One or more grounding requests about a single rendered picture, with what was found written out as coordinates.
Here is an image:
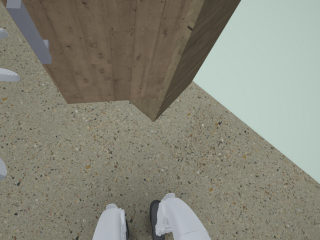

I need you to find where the handle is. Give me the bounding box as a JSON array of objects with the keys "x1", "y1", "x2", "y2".
[{"x1": 6, "y1": 0, "x2": 52, "y2": 64}]

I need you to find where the cupboard door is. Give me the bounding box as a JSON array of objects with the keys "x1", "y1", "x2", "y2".
[{"x1": 1, "y1": 0, "x2": 192, "y2": 104}]

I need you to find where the left robot thigh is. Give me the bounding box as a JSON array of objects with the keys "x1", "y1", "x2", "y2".
[{"x1": 92, "y1": 207, "x2": 127, "y2": 240}]

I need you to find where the left robot shin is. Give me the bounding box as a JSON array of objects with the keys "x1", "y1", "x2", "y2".
[{"x1": 106, "y1": 203, "x2": 126, "y2": 240}]

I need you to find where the robot left hand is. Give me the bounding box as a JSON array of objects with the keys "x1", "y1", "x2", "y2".
[{"x1": 0, "y1": 28, "x2": 20, "y2": 82}]

